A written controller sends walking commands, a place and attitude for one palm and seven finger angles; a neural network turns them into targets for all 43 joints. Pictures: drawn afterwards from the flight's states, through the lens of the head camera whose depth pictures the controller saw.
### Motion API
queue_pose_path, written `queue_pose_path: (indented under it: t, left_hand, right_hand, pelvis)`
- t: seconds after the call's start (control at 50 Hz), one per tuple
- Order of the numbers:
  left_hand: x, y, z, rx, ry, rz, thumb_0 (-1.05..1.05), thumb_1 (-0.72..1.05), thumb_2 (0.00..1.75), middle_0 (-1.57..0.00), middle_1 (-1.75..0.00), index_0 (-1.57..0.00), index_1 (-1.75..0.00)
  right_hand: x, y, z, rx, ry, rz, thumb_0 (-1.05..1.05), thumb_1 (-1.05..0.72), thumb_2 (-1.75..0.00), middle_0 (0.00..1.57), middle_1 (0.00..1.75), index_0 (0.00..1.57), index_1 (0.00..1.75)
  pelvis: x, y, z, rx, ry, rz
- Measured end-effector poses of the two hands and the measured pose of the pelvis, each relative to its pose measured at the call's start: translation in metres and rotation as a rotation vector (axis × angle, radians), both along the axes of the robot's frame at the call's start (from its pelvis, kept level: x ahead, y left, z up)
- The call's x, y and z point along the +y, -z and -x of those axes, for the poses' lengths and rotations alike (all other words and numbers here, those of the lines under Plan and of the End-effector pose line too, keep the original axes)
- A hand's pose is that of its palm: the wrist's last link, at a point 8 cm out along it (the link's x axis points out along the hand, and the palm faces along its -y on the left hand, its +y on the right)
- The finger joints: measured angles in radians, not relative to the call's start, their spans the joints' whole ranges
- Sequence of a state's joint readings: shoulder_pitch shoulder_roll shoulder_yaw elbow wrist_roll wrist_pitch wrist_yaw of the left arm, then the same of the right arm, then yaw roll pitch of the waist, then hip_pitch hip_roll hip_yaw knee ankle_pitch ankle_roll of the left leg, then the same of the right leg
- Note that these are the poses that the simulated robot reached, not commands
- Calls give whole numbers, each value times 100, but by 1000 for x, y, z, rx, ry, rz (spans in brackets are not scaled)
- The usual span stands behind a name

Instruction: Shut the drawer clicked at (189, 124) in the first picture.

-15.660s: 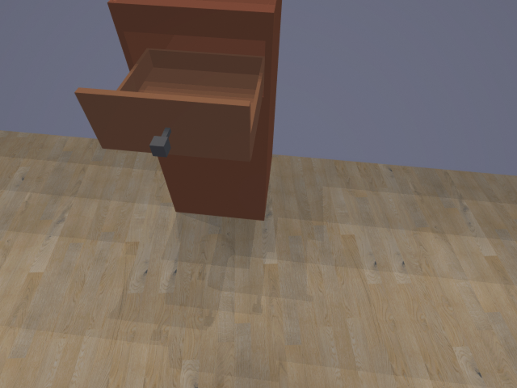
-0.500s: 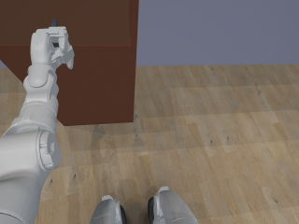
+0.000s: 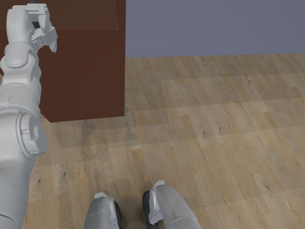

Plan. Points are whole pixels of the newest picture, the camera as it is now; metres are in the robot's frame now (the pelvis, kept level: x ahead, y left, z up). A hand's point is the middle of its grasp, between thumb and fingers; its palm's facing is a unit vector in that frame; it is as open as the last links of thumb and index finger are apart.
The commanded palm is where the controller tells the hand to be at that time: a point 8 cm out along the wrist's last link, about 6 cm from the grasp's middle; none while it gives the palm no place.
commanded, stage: pull the fist back off the drawer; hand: left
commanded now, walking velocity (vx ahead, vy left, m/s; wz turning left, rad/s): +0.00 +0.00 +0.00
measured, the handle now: (32, 11) +0.64 +0.18 +0.10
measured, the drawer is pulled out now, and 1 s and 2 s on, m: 0.00 0.00 0.00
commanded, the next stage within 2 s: draw the hand back to the body in 0.44 s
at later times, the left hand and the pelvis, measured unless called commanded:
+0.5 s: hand (44, 39) +0.56 +0.15 +0.09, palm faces +0.01 -1.00 -0.02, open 3.2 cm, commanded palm +0.53 +0.20 +0.10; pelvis +0.06 +0.01 +0.03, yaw -1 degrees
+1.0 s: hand (4, 69) +0.43 +0.19 +0.16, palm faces +0.00 -1.00 -0.05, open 3.3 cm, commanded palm +0.40 +0.24 +0.17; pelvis +0.09 +0.01 +0.07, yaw +1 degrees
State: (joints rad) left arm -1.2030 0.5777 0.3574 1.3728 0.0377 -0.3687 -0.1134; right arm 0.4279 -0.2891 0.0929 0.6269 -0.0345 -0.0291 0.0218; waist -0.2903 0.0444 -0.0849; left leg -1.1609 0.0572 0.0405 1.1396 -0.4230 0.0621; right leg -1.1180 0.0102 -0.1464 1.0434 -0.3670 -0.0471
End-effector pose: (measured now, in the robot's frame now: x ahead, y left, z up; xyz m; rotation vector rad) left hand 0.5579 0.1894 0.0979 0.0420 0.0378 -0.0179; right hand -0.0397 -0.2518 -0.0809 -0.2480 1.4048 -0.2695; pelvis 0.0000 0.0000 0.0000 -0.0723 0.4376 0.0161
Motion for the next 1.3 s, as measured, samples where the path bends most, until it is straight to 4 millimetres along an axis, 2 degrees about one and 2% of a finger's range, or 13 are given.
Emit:
queue_pose_path:
  t: [0.14,0.28,0.38,0.56,0.62,0.7,0.8,0.9,0.98,1.06,1.12,1.22,1.3]
  left_hand:
    - [0,0,0,-6,5,1,1,90,90,-147,-160,-149,-160]
    - [1,1,2,-6,2,19,1,90,90,-144,-160,-147,-160]
    - [8,0,9,-11,-7,16,2,86,86,-142,-160,-144,-160]
    - [27,9,25,4,-44,24,1,87,87,-141,-160,-141,-160]
    - [32,5,31,-32,-35,12,2,88,88,-140,-160,-141,-160]
    - [33,-16,55,-86,5,-2,2,89,89,-140,-160,-140,-160]
    - [37,-32,87,-51,6,8,1,90,89,-140,-160,-140,-160]
    - [46,-39,114,-26,-31,7,1,90,90,-140,-160,-140,-160]
    - [49,-58,142,-59,-19,-9,2,90,90,-140,-160,-140,-160]
    - [54,-76,165,-101,-18,-8,1,90,90,-140,-160,-140,-160]
    - [56,-84,183,-73,-81,-103,1,90,90,-140,-160,-141,-160]
    - [53,-91,219,-27,-169,-187,1,90,90,-140,-160,-140,-160]
    - [60,-101,243,-32,-235,-226,1,90,90,-140,-160,-141,-160]
  right_hand:
    - [8,0,6,18,17,-21,0,-90,-89,20,30,20,30]
    - [15,-6,-11,3,40,-46,0,-90,-89,20,30,20,30]
    - [17,-13,-39,-25,38,-63,0,-90,-89,20,30,20,30]
    - [10,-18,-109,-90,-23,-68,0,-90,-89,20,30,20,30]
    - [7,-18,-131,-116,-36,-67,0,-90,-89,20,30,20,30]
    - [9,-25,-162,-189,-42,-89,0,-90,-89,20,30,20,30]
    - [16,-36,-206,-309,-80,-121,0,-90,-89,20,30,20,30]
    - [18,-49,-247,-441,-126,-120,0,-90,-89,20,30,20,30]
    - [21,-61,-269,-536,-170,-123,0,-90,-89,20,30,20,30]
    - [23,-70,-283,-606,-210,-128,0,-90,-90,20,30,20,30]
    - [25,-77,-287,-626,-212,-126,0,-90,-89,20,30,20,30]
    - [27,-87,-287,-647,-214,-124,1,-90,-90,20,30,20,30]
    - [28,-91,-284,-654,-222,-120,1,-90,-90,20,30,20,30]
  pelvis:
    - [5,-2,-2,0,12,-3]
    - [10,-13,-18,-14,34,-12]
    - [12,-23,-36,-32,44,-20]
    - [12,-34,-65,-62,20,-22]
    - [12,-37,-72,-67,17,-20]
    - [14,-48,-84,-95,20,-23]
    - [12,-59,-96,-155,15,-33]
    - [8,-64,-96,-209,4,-40]
    - [6,-69,-94,-250,-7,-44]
    - [3,-72,-88,-288,-16,-53]
    - [1,-77,-83,-330,-11,-59]
    - [-1,-86,-77,-390,-6,-66]
    - [-3,-91,-73,-433,-5,-70]
